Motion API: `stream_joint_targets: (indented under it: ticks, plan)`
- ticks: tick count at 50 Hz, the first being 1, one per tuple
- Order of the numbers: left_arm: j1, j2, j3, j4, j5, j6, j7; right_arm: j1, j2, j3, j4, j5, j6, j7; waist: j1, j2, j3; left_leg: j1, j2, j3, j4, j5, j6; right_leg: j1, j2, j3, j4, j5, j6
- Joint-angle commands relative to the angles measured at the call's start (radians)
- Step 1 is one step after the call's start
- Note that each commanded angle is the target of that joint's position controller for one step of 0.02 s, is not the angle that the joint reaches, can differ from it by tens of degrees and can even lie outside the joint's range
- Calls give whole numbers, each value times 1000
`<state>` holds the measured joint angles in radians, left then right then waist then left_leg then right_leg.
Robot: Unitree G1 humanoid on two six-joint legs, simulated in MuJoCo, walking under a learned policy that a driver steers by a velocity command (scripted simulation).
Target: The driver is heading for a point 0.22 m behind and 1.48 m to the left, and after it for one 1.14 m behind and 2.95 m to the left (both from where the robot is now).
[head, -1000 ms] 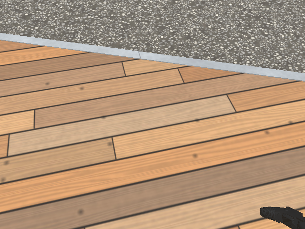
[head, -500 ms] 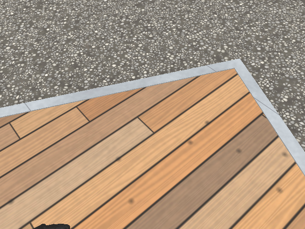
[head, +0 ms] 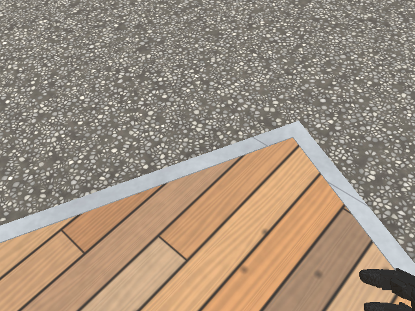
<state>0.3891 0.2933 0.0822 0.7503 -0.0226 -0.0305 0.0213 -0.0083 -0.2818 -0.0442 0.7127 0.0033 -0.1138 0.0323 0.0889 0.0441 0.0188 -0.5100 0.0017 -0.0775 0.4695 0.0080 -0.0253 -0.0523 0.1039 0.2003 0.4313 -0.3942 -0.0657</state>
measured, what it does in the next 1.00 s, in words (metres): walks ahead, turning left: left foot, then right foot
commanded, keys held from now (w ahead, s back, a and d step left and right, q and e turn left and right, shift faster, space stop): q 1.00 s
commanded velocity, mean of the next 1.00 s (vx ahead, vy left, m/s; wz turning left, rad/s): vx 0.11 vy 0.00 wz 0.34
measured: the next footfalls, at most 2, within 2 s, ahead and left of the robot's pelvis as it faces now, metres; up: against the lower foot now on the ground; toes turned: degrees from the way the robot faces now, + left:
left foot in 0.02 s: +0.19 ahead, +0.13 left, +0.00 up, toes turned -4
right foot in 0.44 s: +0.24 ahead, -0.10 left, +0.00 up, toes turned +12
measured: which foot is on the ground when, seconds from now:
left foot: up 0.00-0.00, down 0.02-0.46, up 0.48-0.84, down 0.86-1.00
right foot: down 0.00-0.04, up 0.06-0.42, down 0.44-0.86, up 0.88-1.00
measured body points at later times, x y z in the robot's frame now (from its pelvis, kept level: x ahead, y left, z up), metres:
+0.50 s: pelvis +0.15 +0.01 +0.00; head +0.18 -0.01 +0.45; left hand +0.30 +0.29 -0.07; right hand +0.29 -0.28 -0.12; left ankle +0.15 +0.13 -0.72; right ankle +0.20 -0.11 -0.73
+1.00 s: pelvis +0.15 +0.05 +0.01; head +0.18 +0.09 +0.45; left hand +0.15 +0.38 -0.11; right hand +0.41 -0.14 -0.07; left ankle +0.12 +0.14 -0.73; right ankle +0.19 -0.10 -0.65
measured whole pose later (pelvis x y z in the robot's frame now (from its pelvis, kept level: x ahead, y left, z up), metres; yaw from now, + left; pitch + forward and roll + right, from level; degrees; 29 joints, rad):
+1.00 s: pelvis +0.15 +0.05 +0.01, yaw +26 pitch +2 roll -2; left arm 0.14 0.33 0.09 0.74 0.01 0.02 0.04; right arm 0.17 -0.31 -0.07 0.67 0.00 0.03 0.00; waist 0.00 -0.03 0.06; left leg -0.29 -0.03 -0.04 0.50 -0.23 0.05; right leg -0.51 -0.02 0.02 1.09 -0.47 0.07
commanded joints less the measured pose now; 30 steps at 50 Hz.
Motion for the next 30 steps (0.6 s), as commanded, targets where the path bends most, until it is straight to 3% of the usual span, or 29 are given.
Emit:
stream_joint_targets:
  ticks: [1, 2, 3, 4, 5, 6, 7, 8, 10, 12, 14, 18, 21, 22, 23, 24, 25, 26, 27, 28, 30]
  plan:
    - [-35, 103, 23, -55, 10, 0, 7, 114, -161, -59, -25, -23, -31, -6, -118, -169, -90, 263, 15, 33, -51, 37, 70, -32, -183, 138, 145, 575, -68]
    - [-27, 62, 4, -76, 29, -1, 9, 237, -210, -66, -16, -48, -34, -8, -159, -78, -244, 514, 168, -111, 12, 242, 137, -135, -124, 74, 397, 453, -20]
    - [163, 7, -11, -58, 5, -7, 7, 321, -265, -84, 32, -53, -18, 0, -96, 258, -369, 836, 379, -521, -17, 319, 344, -474, 40, -21, 745, -138, 69]
    - [183, 91, -3, -31, 5, -10, 9, 334, -182, -64, 37, -6, -11, 11, -113, 197, -359, 824, 398, -647, -79, 199, 355, -564, 6, 37, 872, -256, 86]
    - [60, 138, 10, -43, 3, -6, 8, 263, -129, -46, 20, 6, -4, 11, -131, 99, -232, 714, 353, -501, -81, 217, 319, -600, -31, 27, 913, -195, 97]
    - [-29, 144, 9, -64, 20, -1, 11, 189, -108, -32, 5, -2, 5, 11, -115, 19, -172, 599, 305, -383, -83, 309, 289, -578, -81, -37, 877, -136, 107]
    - [-96, 139, 11, -86, 40, 0, 13, 148, -84, -21, 3, -1, 13, 11, -105, -9, -109, 491, 263, -307, -92, 425, 280, -563, -114, -67, 798, -98, 115]
    - [-112, 117, 9, -99, 45, 1, 13, 142, -77, -15, 12, -6, 15, 8, -83, 10, -99, 426, 224, -260, -100, 496, 263, -503, -140, -75, 711, -69, 116]
    - [-103, 52, -9, -102, 37, 6, 14, 142, -107, -24, 31, -8, 25, 3, -60, 70, -110, 372, 175, -201, -108, 576, 254, -412, -130, -114, 513, -69, 133]
    - [-115, 47, -13, -105, 29, 11, 22, 153, -181, -50, 33, -5, 43, -10, -64, 87, -147, 351, 182, -207, -114, 574, 271, -345, -102, -135, 401, -39, 146]
    - [-137, 69, -8, -103, 23, 24, 28, 153, -210, -63, 28, 9, 64, -21, -72, 83, -170, 324, 183, -224, -133, 431, 265, -295, -85, -134, 339, 52, 144]
    - [-232, 76, -3, -129, 22, 41, 24, 150, -193, -65, 26, 25, 101, -36, -92, 91, -108, 246, 153, -288, -158, 11, 231, -260, -66, -113, 232, 109, 129]
    - [-208, 76, 4, -123, 20, 15, 12, 128, -172, -60, 16, 30, 122, -52, -56, 95, -82, 220, 110, -332, -94, -72, 183, -151, -66, -122, -4, 232, 100]
    - [-190, 108, 14, -121, 25, 6, 13, 150, -145, -52, 15, 28, 126, -57, -55, 66, -92, 181, 76, -320, -39, -145, 139, -71, -131, -91, -70, 295, 71]
    - [-166, 170, 26, -131, 44, 7, 22, 193, -88, -35, 8, 10, 125, -56, -76, -98, -143, 93, 1, -222, 155, -393, 82, 36, -340, 74, -86, 419, -6]
    - [-186, 210, 35, -125, 74, 16, 14, 208, -92, -37, -20, 17, 120, -58, -101, -316, -107, -57, -119, -40, 335, -640, 34, -9, -490, 280, -134, 540, -159]
    - [-206, 164, 25, -137, 71, 11, 11, 241, -167, -59, -3, 7, 117, -59, -98, -263, -107, -70, -54, -48, 544, -656, -3, -34, -516, 288, -133, 564, -216]
    - [-250, 112, 9, -145, 60, 7, 12, 258, -200, -76, 17, 16, 124, -58, -112, -201, -88, -78, -40, -51, 632, -601, -21, -50, -460, 189, -115, 572, -187]
    - [-291, 96, 4, -150, 48, 5, 11, 279, -191, -81, 39, 18, 141, -64, -128, -162, -74, -81, -27, -42, 673, -550, -43, -59, -402, 96, -102, 555, -146]
    - [-309, 96, 4, -146, 37, 4, 11, 276, -181, -81, 36, 15, 154, -67, -125, -163, -62, -98, -16, -34, 700, -499, -60, -62, -384, 50, -97, 570, -134]
    - [-295, 105, 5, -130, 39, 10, 15, 238, -138, -68, 8, 20, 163, -60, -110, -176, -49, -87, -8, 9, 671, -439, -84, -79, -349, -37, -105, 624, -140]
